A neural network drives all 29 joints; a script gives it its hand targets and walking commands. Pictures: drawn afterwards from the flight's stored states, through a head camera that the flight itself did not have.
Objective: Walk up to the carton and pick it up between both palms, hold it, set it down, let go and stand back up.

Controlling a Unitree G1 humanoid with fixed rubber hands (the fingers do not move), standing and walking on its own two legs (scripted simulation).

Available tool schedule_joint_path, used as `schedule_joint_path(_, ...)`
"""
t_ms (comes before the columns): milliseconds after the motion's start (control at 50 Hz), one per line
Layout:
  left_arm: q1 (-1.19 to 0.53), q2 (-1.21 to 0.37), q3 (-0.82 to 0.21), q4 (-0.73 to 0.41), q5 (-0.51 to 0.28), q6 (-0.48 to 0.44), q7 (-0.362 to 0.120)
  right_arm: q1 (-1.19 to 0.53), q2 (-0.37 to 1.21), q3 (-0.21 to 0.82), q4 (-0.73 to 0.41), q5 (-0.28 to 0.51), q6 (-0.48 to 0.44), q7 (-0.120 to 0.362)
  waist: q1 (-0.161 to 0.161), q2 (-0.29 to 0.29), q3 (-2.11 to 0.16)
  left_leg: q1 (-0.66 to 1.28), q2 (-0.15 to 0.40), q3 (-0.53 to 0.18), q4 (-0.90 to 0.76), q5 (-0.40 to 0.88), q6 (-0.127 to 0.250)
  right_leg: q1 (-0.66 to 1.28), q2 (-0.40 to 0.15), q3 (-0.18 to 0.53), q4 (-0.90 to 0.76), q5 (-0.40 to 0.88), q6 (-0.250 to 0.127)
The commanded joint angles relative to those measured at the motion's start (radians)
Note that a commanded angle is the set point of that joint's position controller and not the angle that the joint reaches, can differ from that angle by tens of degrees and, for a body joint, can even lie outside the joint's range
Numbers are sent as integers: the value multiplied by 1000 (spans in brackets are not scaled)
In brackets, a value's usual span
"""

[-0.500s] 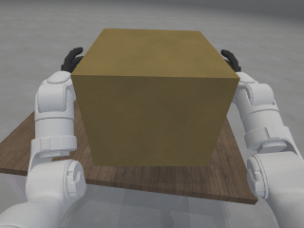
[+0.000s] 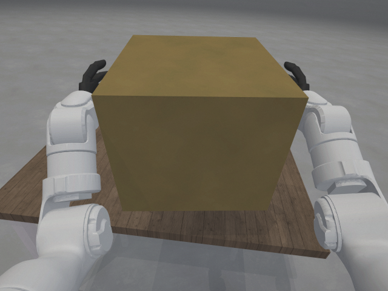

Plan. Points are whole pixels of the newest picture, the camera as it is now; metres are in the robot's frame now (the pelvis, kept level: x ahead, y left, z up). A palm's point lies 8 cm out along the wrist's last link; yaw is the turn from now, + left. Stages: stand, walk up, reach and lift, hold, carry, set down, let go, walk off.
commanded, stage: hold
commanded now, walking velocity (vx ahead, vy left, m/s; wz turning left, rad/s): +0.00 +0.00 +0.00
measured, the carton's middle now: (195, 116) +0.42 +0.00 +0.22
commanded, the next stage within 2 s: none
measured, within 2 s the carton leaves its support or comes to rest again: neither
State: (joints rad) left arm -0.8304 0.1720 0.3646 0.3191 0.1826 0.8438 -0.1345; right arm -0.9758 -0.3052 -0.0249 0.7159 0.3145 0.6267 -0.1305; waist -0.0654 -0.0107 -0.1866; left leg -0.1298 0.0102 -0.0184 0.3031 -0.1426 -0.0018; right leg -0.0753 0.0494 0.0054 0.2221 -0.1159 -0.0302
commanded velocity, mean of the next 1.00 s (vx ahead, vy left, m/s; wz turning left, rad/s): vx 0.00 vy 0.00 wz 0.00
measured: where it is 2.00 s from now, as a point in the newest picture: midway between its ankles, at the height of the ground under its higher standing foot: outside the picture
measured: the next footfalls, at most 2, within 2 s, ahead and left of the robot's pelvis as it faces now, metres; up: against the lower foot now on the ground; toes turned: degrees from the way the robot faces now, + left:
none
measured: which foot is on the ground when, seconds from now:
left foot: down 0.00-1.00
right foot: down 0.00-1.00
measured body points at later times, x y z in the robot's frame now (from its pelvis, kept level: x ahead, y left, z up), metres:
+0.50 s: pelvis +0.01 +0.00 +0.00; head -0.07 +0.02 +0.44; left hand +0.39 +0.19 +0.27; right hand +0.39 -0.20 +0.28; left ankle +0.02 +0.12 -0.75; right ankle +0.00 -0.10 -0.75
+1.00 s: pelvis +0.00 +0.00 +0.00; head -0.08 +0.02 +0.44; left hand +0.38 +0.20 +0.28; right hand +0.39 -0.20 +0.29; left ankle +0.02 +0.12 -0.75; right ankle +0.00 -0.10 -0.75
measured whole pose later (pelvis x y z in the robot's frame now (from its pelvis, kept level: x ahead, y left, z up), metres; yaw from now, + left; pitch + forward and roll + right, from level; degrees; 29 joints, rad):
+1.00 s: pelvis +0.00 +0.00 +0.00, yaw +0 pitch -1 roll -1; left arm -0.87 0.18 0.37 0.37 0.19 0.82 -0.14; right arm -1.00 -0.31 -0.03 0.74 0.30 0.62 -0.13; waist -0.07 -0.01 -0.18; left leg -0.14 0.01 -0.02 0.30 -0.13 0.00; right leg -0.08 0.04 0.00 0.22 -0.11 -0.03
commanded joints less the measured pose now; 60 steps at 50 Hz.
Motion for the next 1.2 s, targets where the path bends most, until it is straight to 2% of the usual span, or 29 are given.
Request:
schedule_joint_path(0, -664, -484, -384, -65, -176, -62, -133, -703, 567, 161, -255, 110, -54, 163, -3, 50, -210, -8, -17, 9, -58, 10, 4, 68, -4, 23, -18, 26, 16)
schedule_joint_path(60, -685, -500, -392, -39, -204, -74, -129, -756, 569, 166, -288, 112, -64, 166, -15, 30, -256, 14, -19, 1, -53, 28, 6, 79, -2, 14, -10, 56, 20)
schedule_joint_path(80, -683, -491, -376, -15, -199, -77, -130, -754, 572, 164, -269, 104, -63, 163, -6, 12, -249, 11, -19, 1, -54, 16, 10, 75, -3, 11, -15, 39, 23)
schedule_joint_path(120, -688, -483, -373, -46, -195, -85, -130, -731, 586, 169, -256, 117, -62, 162, 0, 11, -257, 32, -23, 5, -44, 54, 11, 70, 1, 21, -20, 61, 25)
schedule_joint_path(180, -634, -481, -359, -52, -183, -76, -137, -724, 579, 196, -306, 139, -66, 151, 4, -9, -298, 44, -31, -1, -21, 173, 6, 133, 3, 18, 6, 205, 31)
schedule_joint_path(220, -620, -469, -365, -93, -191, -75, -139, -701, 573, 215, -348, 164, -65, 138, 0, 8, -319, 77, -33, 1, 3, 225, -2, 144, -1, 24, 21, 278, 35)
schedule_joint_path(260, -610, -476, -381, -108, -191, -61, -142, -688, 560, 209, -355, 162, -58, 127, -21, 35, -295, 90, -35, 3, 3, 222, -12, 135, 1, 20, 12, 269, 29)
schedule_joint_path(340, -601, -472, -398, -138, -184, -51, -145, -654, 547, 205, -327, 170, -45, 130, -32, 55, -227, 72, -28, 3, -5, 208, -25, 117, 4, 26, -1, 224, 15)
schedule_joint_path(360, -595, -467, -389, -120, -176, -46, -146, -656, 544, 206, -328, 176, -43, 131, -26, 58, -216, 70, -26, -4, -2, 241, -22, 114, 5, 17, 4, 243, 14)
schedule_joint_path(400, -582, -482, -408, -182, -187, -49, -142, -652, 545, 226, -386, 189, -49, 131, -25, 65, -286, 110, -31, -2, 11, 282, -30, 131, 8, 22, 12, 279, 21)
schedule_joint_path(420, -605, -484, -411, -215, -201, -52, -136, -671, 560, 235, -422, 197, -53, 130, -11, 36, -317, 107, -32, -3, 22, 300, -28, 149, 10, 16, 18, 301, 23)
schedule_joint_path(460, -593, -477, -414, -236, -198, -51, -130, -663, 568, 248, -454, 202, -50, 126, -15, 37, -317, 124, -40, 0, 24, 325, -25, 155, 13, 14, 22, 343, 29)
schedule_joint_path(480, -575, -456, -385, -204, -180, -46, -130, -668, 558, 240, -446, 199, -48, 123, 0, 14, -304, 111, -38, -1, 20, 311, -19, 155, 14, 11, 18, 338, 33)
schedule_joint_path(540, -569, -454, -387, -204, -177, -40, -134, -647, 555, 244, -424, 186, -46, 126, -11, 21, -277, 98, -35, 4, 5, 258, -15, 146, 8, 14, 19, 302, 33)
schedule_joint_path(560, -547, -463, -393, -222, -181, -39, -131, -649, 558, 256, -456, 191, -49, 127, 2, 8, -297, 95, -30, 5, 7, 259, -11, 150, 6, 17, 16, 298, 32)
schedule_joint_path(600, -566, -463, -410, -241, -188, -38, -128, -634, 548, 236, -443, 191, -46, 127, -18, 35, -301, 110, -31, 2, 13, 275, -18, 136, 9, 16, 15, 303, 24)
schedule_joint_path(640, -552, -462, -394, -211, -184, -36, -131, -635, 542, 232, -443, 178, -46, 126, -13, 20, -277, 97, -34, 4, 9, 251, -11, 139, 9, 21, 9, 295, 33)
schedule_joint_path(660, -562, -453, -381, -206, -174, -35, -133, -638, 546, 228, -423, 169, -41, 124, -11, 1, -256, 82, -36, 8, -6, 205, -6, 130, 6, 18, 5, 256, 32)
schedule_joint_path(680, -575, -453, -382, -179, -166, -34, -137, -634, 553, 214, -389, 160, -38, 128, -16, 23, -217, 54, -31, 3, -23, 159, -2, 128, -1, 21, -5, 212, 31)
schedule_joint_path(700, -580, -461, -374, -162, -166, -32, -139, -648, 553, 204, -377, 152, -42, 131, -4, 26, -217, 42, -31, 7, -31, 133, 1, 137, 1, 22, -5, 188, 28)
schedule_joint_path(760, -602, -468, -372, -91, -154, -31, -148, -668, 545, 176, -311, 121, -36, 147, -18, 34, -157, 14, -23, 8, -59, 41, 1, 102, -3, 24, -26, 72, 21)
schedule_joint_path(820, -652, -466, -362, -79, -162, -50, -143, -701, 559, 171, -275, 123, -45, 155, -7, 34, -185, 2, -19, 9, -51, 51, 6, 81, -5, 23, -22, 61, 21)
schedule_joint_path(900, -660, -485, -373, -69, -182, -72, -135, -736, 583, 189, -319, 129, -66, 152, -2, 13, -280, 34, -23, 1, -35, 108, 8, 114, 2, 15, -5, 134, 27)
schedule_joint_path(960, -651, -490, -379, -73, -178, -72, -128, -721, 567, 183, -283, 127, -69, 161, -7, 34, -275, 40, -21, -1, -39, 113, 5, 118, 4, 19, -10, 120, 18)
schedule_joint_path(1000, -656, -485, -363, -59, -173, -68, -130, -710, 572, 169, -261, 124, -65, 165, -2, 24, -235, 28, -13, -1, -48, 81, 10, 98, 3, 20, -19, 90, 13)
schedule_joint_path(1020, -639, -492, -380, -61, -180, -65, -131, -709, 566, 174, -280, 128, -69, 163, -1, 37, -253, 29, -15, 4, -37, 110, 1, 104, 3, 16, -12, 106, 12)
schedule_joint_path(1060, -625, -483, -363, -60, -178, -61, -135, -716, 564, 183, -310, 130, -72, 159, 0, 21, -262, 39, -25, 11, -32, 114, 4, 107, -1, 17, -9, 130, 23)
schedule_joint_path(1100, -621, -485, -371, -102, -189, -65, -132, -710, 557, 202, -328, 152, -71, 154, -5, 19, -289, 69, -23, 6, -13, 193, -11, 120, 7, 15, 8, 194, 22)
schedule_joint_path(1180, -623, -491, -412, -175, -194, -63, -123, -652, 551, 201, -331, 167, -66, 148, -24, 83, -275, 102, -23, 4, 5, 227, -29, 91, 12, 14, 6, 193, 13)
